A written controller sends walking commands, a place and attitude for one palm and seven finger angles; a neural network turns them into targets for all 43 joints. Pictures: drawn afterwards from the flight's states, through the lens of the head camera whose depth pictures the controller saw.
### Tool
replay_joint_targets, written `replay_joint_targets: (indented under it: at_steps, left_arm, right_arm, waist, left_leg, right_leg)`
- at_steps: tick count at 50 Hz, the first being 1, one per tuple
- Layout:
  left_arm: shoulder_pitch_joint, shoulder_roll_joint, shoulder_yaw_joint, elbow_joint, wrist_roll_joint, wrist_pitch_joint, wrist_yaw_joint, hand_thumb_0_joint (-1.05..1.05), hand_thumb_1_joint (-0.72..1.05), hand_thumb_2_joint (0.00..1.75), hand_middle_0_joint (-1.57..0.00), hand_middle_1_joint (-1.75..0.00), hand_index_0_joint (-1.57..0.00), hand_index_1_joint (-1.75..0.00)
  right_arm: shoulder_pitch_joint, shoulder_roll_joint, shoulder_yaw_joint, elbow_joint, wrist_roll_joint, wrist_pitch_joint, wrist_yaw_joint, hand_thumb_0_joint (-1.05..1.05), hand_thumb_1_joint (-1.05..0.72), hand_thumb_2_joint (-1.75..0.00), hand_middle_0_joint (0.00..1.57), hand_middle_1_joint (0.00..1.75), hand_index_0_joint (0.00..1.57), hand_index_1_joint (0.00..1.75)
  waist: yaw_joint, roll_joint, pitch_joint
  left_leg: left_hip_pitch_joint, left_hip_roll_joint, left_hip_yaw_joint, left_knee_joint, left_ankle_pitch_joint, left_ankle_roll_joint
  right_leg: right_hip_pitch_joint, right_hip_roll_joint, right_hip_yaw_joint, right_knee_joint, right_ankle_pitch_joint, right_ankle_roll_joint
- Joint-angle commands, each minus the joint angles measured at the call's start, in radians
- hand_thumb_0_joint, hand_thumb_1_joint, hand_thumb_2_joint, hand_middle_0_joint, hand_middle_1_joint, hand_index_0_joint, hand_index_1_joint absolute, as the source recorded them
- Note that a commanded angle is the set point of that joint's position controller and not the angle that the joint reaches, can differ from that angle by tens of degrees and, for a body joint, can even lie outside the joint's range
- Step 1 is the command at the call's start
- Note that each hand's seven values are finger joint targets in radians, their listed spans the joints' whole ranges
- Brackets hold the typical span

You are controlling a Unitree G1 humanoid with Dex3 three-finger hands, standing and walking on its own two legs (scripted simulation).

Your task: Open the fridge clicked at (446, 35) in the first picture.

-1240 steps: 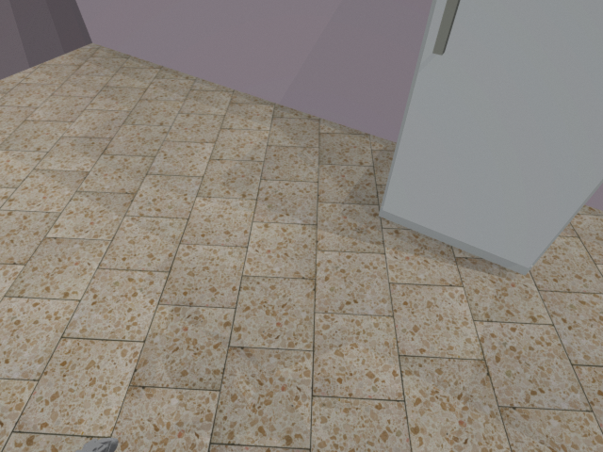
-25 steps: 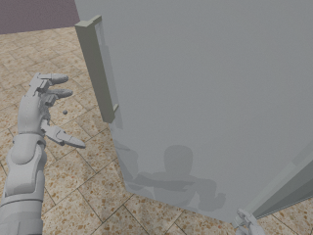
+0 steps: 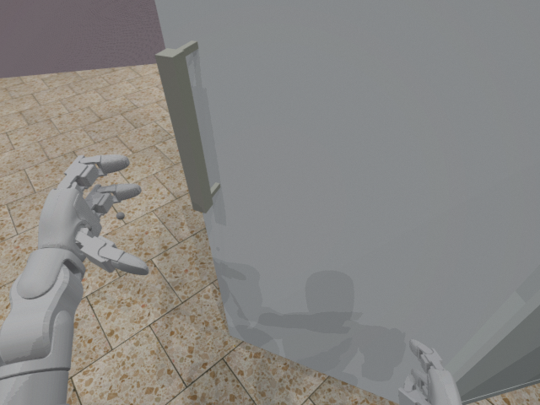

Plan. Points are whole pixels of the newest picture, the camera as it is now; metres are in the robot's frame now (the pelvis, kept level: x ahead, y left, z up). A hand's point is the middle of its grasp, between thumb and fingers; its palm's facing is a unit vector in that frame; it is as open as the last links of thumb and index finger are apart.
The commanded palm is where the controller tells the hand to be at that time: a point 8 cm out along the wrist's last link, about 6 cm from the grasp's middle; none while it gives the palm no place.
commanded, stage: draw the hand back to the body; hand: left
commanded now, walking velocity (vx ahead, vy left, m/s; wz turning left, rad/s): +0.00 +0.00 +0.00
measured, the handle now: (197, 136) +0.46 +0.19 +0.19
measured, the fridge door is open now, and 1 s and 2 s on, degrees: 55 55 55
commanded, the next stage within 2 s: step back with the hand held close in 1.46 s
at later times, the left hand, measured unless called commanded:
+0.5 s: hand (86, 238) +0.24 +0.27 +0.17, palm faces +0.41 -0.89 -0.21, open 14.2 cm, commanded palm +0.20 +0.30 +0.18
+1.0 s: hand (66, 257) +0.22 +0.29 +0.16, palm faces +0.46 -0.82 -0.35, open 9.6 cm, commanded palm +0.17 +0.32 +0.18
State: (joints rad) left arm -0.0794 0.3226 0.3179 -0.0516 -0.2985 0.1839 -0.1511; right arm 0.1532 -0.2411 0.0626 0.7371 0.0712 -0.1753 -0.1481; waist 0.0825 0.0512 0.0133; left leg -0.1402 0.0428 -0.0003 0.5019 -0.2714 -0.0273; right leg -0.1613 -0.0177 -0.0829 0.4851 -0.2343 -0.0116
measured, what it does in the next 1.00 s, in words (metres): stands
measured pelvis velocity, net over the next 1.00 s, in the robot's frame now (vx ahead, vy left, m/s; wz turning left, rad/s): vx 0.01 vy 0.02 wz -0.04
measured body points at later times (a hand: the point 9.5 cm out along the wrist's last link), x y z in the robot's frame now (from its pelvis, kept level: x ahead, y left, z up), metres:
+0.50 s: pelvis +0.00 +0.01 +0.00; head -0.03 -0.01 +0.45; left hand +0.21 +0.31 +0.19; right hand +0.21 -0.21 -0.06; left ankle +0.01 +0.14 -0.74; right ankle +0.02 -0.11 -0.74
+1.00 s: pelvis +0.01 +0.02 +0.01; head -0.01 +0.01 +0.46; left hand +0.19 +0.33 +0.18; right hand +0.19 -0.21 -0.08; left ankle +0.01 +0.14 -0.74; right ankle +0.03 -0.11 -0.74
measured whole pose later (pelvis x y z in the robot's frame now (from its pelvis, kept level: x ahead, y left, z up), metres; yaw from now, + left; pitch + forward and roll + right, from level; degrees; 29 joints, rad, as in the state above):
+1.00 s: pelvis +0.01 +0.02 +0.01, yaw -2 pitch -7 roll -1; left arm 0.41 0.33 0.33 -0.35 -0.07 -0.09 0.14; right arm 0.18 -0.22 0.01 0.72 -0.01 -0.17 -0.09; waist 0.07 0.05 0.05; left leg -0.03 0.03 0.05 0.40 -0.25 0.00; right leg -0.06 -0.03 -0.03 0.37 -0.19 0.02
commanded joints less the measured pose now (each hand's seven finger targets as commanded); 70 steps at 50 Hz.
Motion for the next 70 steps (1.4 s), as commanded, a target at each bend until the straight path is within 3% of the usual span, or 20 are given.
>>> replay_joint_targets:
  at_steps: [1,4,6,13,17,19,20,21,22,25,26,31,37,39,45,49,54,65,68,70]
  left_arm:
    - [-0.268,0.217,0.091,-0.299,0.005,0.119,0.018,0.00,-0.55,0.20,-0.25,-1.15,-0.25,-1.15]
    - [-0.179,0.190,0.106,-0.333,-0.018,0.083,0.020,0.00,-0.55,0.20,-0.25,-1.15,-0.25,-1.15]
    - [-0.119,0.211,0.145,-0.324,-0.027,0.075,0.014,0.00,-0.55,0.20,-0.25,-1.15,-0.25,-1.15]
    - [-0.121,0.208,0.137,-0.383,-0.008,0.110,0.028,0.00,-0.55,0.20,-0.25,-1.15,-0.25,-1.15]
    - [-0.150,0.178,0.091,-0.440,-0.001,0.074,0.028,0.00,-0.44,0.25,-0.25,-1.09,-0.25,-1.09]
    - [-0.143,0.201,0.114,-0.434,-0.004,0.059,0.022,0.00,-0.37,0.29,-0.24,-1.04,-0.24,-1.04]
    - [-0.074,0.329,0.179,-0.504,0.138,-0.061,0.172,0.00,-0.33,0.31,-0.24,-1.02,-0.24,-1.02]
    - [0.024,0.205,0.101,-0.430,0.157,-0.113,0.218,0.00,-0.30,0.32,-0.24,-1.00,-0.24,-1.00]
    - [0.083,0.176,0.077,-0.403,0.173,-0.146,0.243,0.00,-0.26,0.34,-0.24,-0.98,-0.24,-0.98]
    - [0.111,0.194,0.078,-0.469,0.202,-0.228,0.278,0.00,-0.15,0.39,-0.24,-0.92,-0.24,-0.92]
    - [0.112,0.195,0.078,-0.483,0.212,-0.248,0.286,0.00,-0.12,0.41,-0.24,-0.89,-0.24,-0.89]
    - [0.170,0.186,0.079,-0.471,0.235,-0.299,0.307,0.00,0.07,0.50,-0.23,-0.79,-0.23,-0.79]
    - [0.269,0.191,0.102,-0.487,0.242,-0.327,0.314,0.00,0.28,0.60,-0.22,-0.66,-0.22,-0.66]
    - [0.294,0.183,0.097,-0.511,0.242,-0.333,0.313,0.00,0.36,0.64,-0.22,-0.62,-0.22,-0.62]
    - [0.393,0.198,0.139,-0.478,0.236,-0.331,0.307,0.00,0.57,0.74,-0.21,-0.49,-0.21,-0.49]
    - [0.397,0.185,0.128,-0.533,0.237,-0.338,0.305,0.00,0.72,0.81,-0.21,-0.41,-0.21,-0.41]
    - [0.421,0.190,0.134,-0.546,0.236,-0.333,0.308,0.00,0.90,0.90,-0.20,-0.30,-0.20,-0.30]
    - [0.386,0.181,0.121,-0.530,0.241,-0.332,0.311,0.00,0.90,0.90,-0.20,-0.30,-0.20,-0.30]
    - [0.388,0.177,0.116,-0.522,0.237,-0.332,0.309,0.00,0.90,0.90,-0.20,-0.30,-0.20,-0.30]
    - [0.383,0.193,0.130,-0.530,0.239,-0.334,0.309,0.00,0.90,0.90,-0.20,-0.30,-0.20,-0.30]
  right_arm:
    - [-0.214,-0.110,-0.034,-0.209,-0.003,-0.073,-0.011,0.00,-0.90,-0.90,0.20,0.30,0.20,0.30]
    - [-0.195,-0.113,-0.038,-0.207,-0.008,-0.076,0.004,0.00,-0.90,-0.90,0.20,0.30,0.20,0.30]
    - [-0.188,-0.121,-0.044,-0.205,-0.010,-0.076,0.008,0.00,-0.90,-0.90,0.20,0.30,0.20,0.30]
    - [-0.206,-0.116,-0.039,-0.214,-0.006,-0.068,0.003,0.00,-0.90,-0.90,0.20,0.30,0.20,0.30]
    - [-0.204,-0.112,-0.034,-0.213,-0.009,-0.087,-0.004,0.00,-0.90,-0.90,0.20,0.30,0.20,0.30]
    - [-0.198,-0.117,-0.035,-0.206,-0.011,-0.094,-0.010,0.00,-0.90,-0.90,0.20,0.30,0.20,0.30]
    - [-0.175,-0.112,-0.057,-0.208,-0.067,-0.111,0.014,0.00,-0.90,-0.90,0.20,0.30,0.20,0.30]
    - [-0.163,-0.104,-0.049,-0.183,-0.078,-0.111,0.026,0.00,-0.90,-0.90,0.20,0.30,0.20,0.30]
    - [-0.143,-0.099,-0.053,-0.183,-0.081,-0.104,0.035,0.00,-0.90,-0.90,0.20,0.30,0.20,0.30]
    - [-0.135,-0.104,-0.070,-0.186,-0.083,-0.094,0.046,0.00,-0.90,-0.90,0.20,0.30,0.20,0.30]
    - [-0.130,-0.103,-0.072,-0.189,-0.084,-0.094,0.048,0.00,-0.90,-0.90,0.20,0.30,0.20,0.30]
    - [-0.127,-0.100,-0.078,-0.178,-0.087,-0.083,0.046,0.00,-0.90,-0.90,0.20,0.30,0.20,0.30]
    - [-0.128,-0.097,-0.085,-0.175,-0.091,-0.074,0.046,0.00,-0.90,-0.90,0.20,0.30,0.20,0.30]
    - [-0.126,-0.095,-0.087,-0.176,-0.090,-0.071,0.050,0.00,-0.90,-0.90,0.20,0.30,0.20,0.30]
    - [-0.119,-0.099,-0.097,-0.176,-0.089,-0.056,0.053,0.00,-0.90,-0.90,0.20,0.30,0.20,0.30]
    - [-0.114,-0.095,-0.097,-0.186,-0.087,-0.053,0.056,0.00,-0.90,-0.90,0.20,0.30,0.20,0.30]
    - [-0.111,-0.095,-0.095,-0.191,-0.088,-0.055,0.052,0.00,-0.90,-0.90,0.20,0.30,0.20,0.30]
    - [-0.119,-0.092,-0.089,-0.182,-0.090,-0.058,0.046,0.00,-0.90,-0.90,0.20,0.30,0.20,0.30]
    - [-0.127,-0.087,-0.087,-0.187,-0.088,-0.054,0.046,0.00,-0.90,-0.90,0.20,0.30,0.20,0.30]
    - [-0.133,-0.090,-0.089,-0.185,-0.088,-0.055,0.045,0.00,-0.90,-0.90,0.20,0.30,0.20,0.30]
  waist:
    - [0.001,0.004,-0.185]
    - [-0.003,-0.050,-0.169]
    - [0.003,-0.085,-0.173]
    - [-0.003,0.003,-0.087]
    - [-0.014,0.035,-0.089]
    - [-0.013,0.011,-0.096]
    - [0.000,0.064,0.010]
    - [-0.020,0.035,0.009]
    - [-0.019,-0.042,0.011]
    - [-0.018,-0.027,-0.077]
    - [-0.018,0.014,-0.096]
    - [-0.015,0.017,-0.064]
    - [-0.004,-0.003,-0.072]
    - [-0.005,0.029,-0.073]
    - [0.000,-0.016,-0.021]
    - [-0.004,0.039,-0.049]
    - [-0.005,0.017,-0.036]
    - [-0.007,0.031,-0.003]
    - [-0.007,0.001,0.000]
    - [-0.003,0.024,0.003]
  left_leg:
    - [0.008,-0.048,0.015,-0.101,0.178,0.045]
    - [0.017,-0.042,0.015,-0.103,0.192,0.040]
    - [0.013,-0.039,0.023,-0.099,0.203,0.043]
    - [0.008,-0.041,0.029,-0.115,0.138,0.043]
    - [0.033,-0.042,0.020,-0.122,0.118,0.041]
    - [0.035,-0.042,0.011,-0.128,0.110,0.041]
    - [-0.011,-0.046,0.048,-0.108,0.096,0.033]
    - [-0.016,-0.049,0.048,-0.118,0.092,0.030]
    - [-0.019,-0.040,0.044,-0.130,0.091,0.032]
    - [0.031,-0.035,0.058,-0.142,0.111,0.039]
    - [0.036,-0.035,0.060,-0.149,0.119,0.039]
    - [0.042,-0.029,0.051,-0.176,0.154,0.036]
    - [0.049,-0.023,0.042,-0.185,0.212,0.032]
    - [0.051,-0.023,0.046,-0.182,0.225,0.029]
    - [0.028,-0.018,0.051,-0.176,0.244,0.030]
    - [0.040,-0.017,0.046,-0.174,0.265,0.024]
    - [0.040,-0.017,0.042,-0.174,0.256,0.024]
    - [0.035,-0.024,0.041,-0.184,0.196,0.027]
    - [0.033,-0.024,0.041,-0.187,0.164,0.031]
    - [0.034,-0.025,0.044,-0.186,0.148,0.031]
  right_leg:
    - [0.110,0.000,0.047,-0.107,0.124,0.003]
    - [0.102,0.013,0.037,-0.105,0.149,0.006]
    - [0.110,0.012,0.042,-0.102,0.171,0.011]
    - [0.054,0.018,0.044,-0.133,0.041,0.007]
    - [0.043,0.022,0.039,-0.139,0.011,0.003]
    - [0.052,0.025,0.033,-0.141,0.004,0.003]
    - [0.025,0.006,0.058,-0.187,0.001,0.001]
    - [0.031,0.004,0.034,-0.173,0.012,-0.004]
    - [0.045,0.008,0.029,-0.167,0.016,0.000]
    - [0.095,0.011,0.041,-0.166,0.047,0.002]
    - [0.109,0.011,0.043,-0.162,0.057,0.000]
    - [0.126,0.017,0.033,-0.164,0.083,-0.003]
    - [0.158,0.019,0.028,-0.153,0.126,-0.005]
    - [0.158,0.018,0.031,-0.153,0.136,-0.005]
    - [0.151,0.019,0.034,-0.159,0.162,-0.005]
    - [0.153,0.018,0.032,-0.150,0.160,-0.004]
    - [0.144,0.021,0.028,-0.152,0.152,-0.003]
    - [0.134,0.019,0.029,-0.172,0.109,-0.006]
    - [0.127,0.020,0.032,-0.179,0.079,-0.003]
    - [0.127,0.018,0.036,-0.185,0.068,-0.004]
